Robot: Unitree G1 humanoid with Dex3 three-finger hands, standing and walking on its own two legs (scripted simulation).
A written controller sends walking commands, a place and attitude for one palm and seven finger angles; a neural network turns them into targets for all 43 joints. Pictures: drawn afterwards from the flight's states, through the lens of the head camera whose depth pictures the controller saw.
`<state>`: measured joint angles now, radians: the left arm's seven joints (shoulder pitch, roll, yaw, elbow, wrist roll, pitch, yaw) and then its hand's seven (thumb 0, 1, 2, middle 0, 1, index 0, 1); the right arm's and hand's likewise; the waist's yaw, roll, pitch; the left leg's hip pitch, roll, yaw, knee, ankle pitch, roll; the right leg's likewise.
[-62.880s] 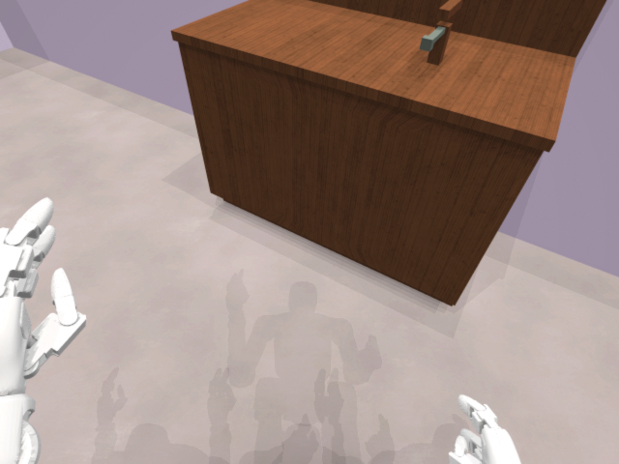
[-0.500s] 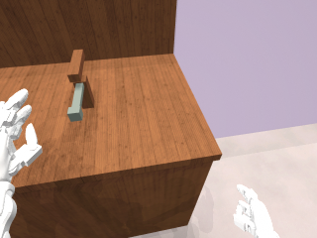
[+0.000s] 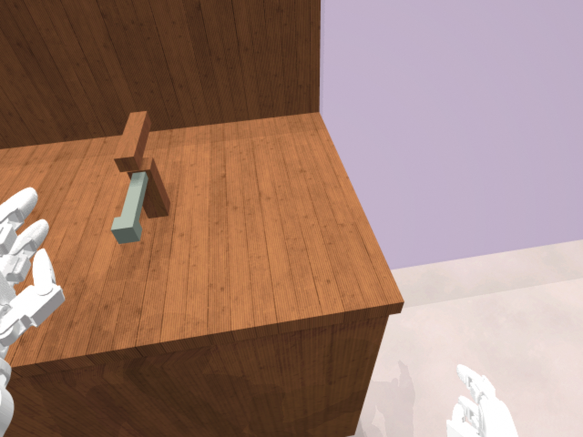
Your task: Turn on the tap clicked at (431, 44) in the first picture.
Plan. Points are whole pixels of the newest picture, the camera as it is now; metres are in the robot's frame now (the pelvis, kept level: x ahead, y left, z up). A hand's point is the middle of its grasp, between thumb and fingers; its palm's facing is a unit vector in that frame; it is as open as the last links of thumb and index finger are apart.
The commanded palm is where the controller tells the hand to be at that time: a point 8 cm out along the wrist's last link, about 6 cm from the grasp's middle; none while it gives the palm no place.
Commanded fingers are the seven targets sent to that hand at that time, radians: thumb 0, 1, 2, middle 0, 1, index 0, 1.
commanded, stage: turn the palm inward beside the body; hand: left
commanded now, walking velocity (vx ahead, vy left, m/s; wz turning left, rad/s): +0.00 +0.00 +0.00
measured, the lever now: (127, 229) +0.33 +0.27 +0.14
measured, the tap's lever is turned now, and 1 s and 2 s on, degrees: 0 0 0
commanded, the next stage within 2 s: reach beside the lever's end, fingers flat in 1.32 s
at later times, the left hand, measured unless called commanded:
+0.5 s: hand (40, 319) +0.16 +0.26 +0.20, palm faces +0.44 -0.87 -0.20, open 7.4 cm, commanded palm +0.11 +0.29 +0.20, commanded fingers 0.00 0.90 0.90 -0.20 -0.30 -0.20 -0.30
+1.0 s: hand (63, 319) +0.16 +0.23 +0.19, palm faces +0.46 -0.88 -0.15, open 7.4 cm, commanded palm +0.11 +0.27 +0.20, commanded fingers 0.00 0.90 0.90 -0.20 -0.30 -0.20 -0.30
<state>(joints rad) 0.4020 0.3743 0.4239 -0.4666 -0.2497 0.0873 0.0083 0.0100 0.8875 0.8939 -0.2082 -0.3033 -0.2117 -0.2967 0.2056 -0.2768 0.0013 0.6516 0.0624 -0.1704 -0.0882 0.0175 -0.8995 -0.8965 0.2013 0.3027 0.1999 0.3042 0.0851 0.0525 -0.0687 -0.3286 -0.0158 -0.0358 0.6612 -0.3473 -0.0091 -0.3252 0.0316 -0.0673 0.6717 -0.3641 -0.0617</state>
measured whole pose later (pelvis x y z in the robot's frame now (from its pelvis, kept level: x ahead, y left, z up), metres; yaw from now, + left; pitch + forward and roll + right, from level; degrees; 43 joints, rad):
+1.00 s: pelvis -0.02 +0.00 +0.00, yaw +1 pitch -4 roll +0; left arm 0.41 0.29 0.30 -0.67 -0.29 0.39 0.14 0.01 0.89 0.89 -0.20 -0.30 -0.21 -0.30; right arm 0.14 -0.25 0.06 0.68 0.08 -0.22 -0.11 0.02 -0.90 -0.90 0.20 0.30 0.20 0.30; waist 0.10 0.08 -0.06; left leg -0.25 -0.02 -0.06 0.62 -0.31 -0.01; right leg -0.23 0.03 -0.10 0.61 -0.32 -0.06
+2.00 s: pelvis -0.01 +0.00 +0.01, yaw +1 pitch -3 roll +0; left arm 0.26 0.27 0.30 -0.47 -0.27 0.36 0.16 0.01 0.89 0.89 -0.20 -0.30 -0.20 -0.29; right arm 0.15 -0.25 0.05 0.68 0.08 -0.19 -0.13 0.02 -0.90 -0.90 0.20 0.30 0.20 0.30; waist 0.08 0.07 -0.04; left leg -0.23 -0.02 -0.06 0.57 -0.30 -0.01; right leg -0.22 0.03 -0.09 0.57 -0.31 -0.06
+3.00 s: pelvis -0.01 +0.00 +0.01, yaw +0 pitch -1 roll +0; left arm 0.00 0.32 0.38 0.00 -0.23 0.21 0.12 0.01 0.89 0.89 -0.16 -0.18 -0.16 -0.17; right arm 0.17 -0.26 0.03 0.70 0.08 -0.14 -0.13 0.02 -0.90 -0.90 0.20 0.30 0.20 0.30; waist 0.05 0.05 -0.04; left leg -0.25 -0.01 -0.03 0.54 -0.27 0.00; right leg -0.24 0.04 -0.06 0.53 -0.28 -0.06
